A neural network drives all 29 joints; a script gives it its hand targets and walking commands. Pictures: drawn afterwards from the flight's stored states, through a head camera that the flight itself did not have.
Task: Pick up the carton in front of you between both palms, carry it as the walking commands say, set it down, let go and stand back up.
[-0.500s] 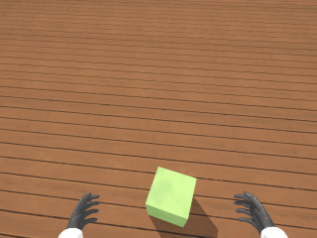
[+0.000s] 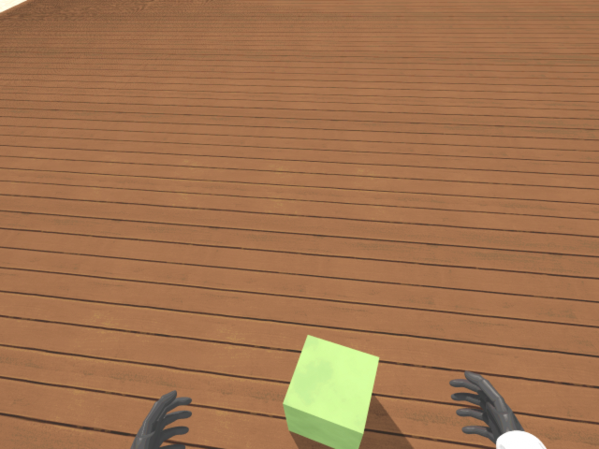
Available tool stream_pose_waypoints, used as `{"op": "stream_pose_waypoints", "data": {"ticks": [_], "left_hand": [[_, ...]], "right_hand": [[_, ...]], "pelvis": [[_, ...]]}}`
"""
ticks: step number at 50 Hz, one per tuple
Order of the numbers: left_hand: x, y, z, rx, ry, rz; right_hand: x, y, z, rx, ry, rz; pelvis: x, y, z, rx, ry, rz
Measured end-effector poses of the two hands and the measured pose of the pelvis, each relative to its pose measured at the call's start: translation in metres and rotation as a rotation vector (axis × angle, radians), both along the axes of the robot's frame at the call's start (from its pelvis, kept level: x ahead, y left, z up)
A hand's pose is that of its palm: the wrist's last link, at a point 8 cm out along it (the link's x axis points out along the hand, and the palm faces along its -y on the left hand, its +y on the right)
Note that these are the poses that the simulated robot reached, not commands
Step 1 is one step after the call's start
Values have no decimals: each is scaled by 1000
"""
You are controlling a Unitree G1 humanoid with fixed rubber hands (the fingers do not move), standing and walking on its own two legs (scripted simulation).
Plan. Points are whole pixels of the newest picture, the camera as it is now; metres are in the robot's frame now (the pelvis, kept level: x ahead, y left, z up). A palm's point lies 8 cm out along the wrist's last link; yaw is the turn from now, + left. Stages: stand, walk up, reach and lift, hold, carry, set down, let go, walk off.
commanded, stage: stand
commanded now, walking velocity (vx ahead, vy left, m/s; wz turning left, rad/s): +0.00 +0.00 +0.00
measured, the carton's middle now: (331, 395) +0.41 -0.05 -0.65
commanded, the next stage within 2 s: none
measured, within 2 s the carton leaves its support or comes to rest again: neither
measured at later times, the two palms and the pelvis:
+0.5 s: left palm out of the picture +0.17 +0.21 -0.12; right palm out of the picture +0.09 -0.30 -0.13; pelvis +0.05 -0.02 -0.02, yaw -7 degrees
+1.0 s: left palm out of the picture +0.13 +0.23 -0.13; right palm out of the picture +0.03 -0.29 -0.15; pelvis +0.05 -0.02 -0.02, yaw -10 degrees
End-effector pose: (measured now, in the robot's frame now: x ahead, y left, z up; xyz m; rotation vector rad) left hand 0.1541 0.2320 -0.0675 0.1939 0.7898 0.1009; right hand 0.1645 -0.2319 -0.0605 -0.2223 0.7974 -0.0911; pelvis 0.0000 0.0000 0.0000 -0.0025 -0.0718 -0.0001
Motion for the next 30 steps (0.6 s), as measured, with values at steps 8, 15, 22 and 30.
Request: {"op": "stream_pose_waypoints", "data": {"ticks": [8,15,22,30], "left_hand": [[-44,25,-21,131,180,8],[-29,8,-35,121,230,-22],[7,-13,-46,92,199,-65],[21,-18,-50,105,204,-83]], "right_hand": [[-39,-42,-42,-60,57,-65],[-62,-60,-61,-63,158,-144],[-70,-66,-67,-69,211,-203],[-84,-65,-77,-57,277,-243]], "pelvis": [[15,-6,-8,-1,109,-52],[36,-15,-13,6,146,-83],[51,-20,-18,12,153,-107],[57,-23,-22,21,149,-130]]}}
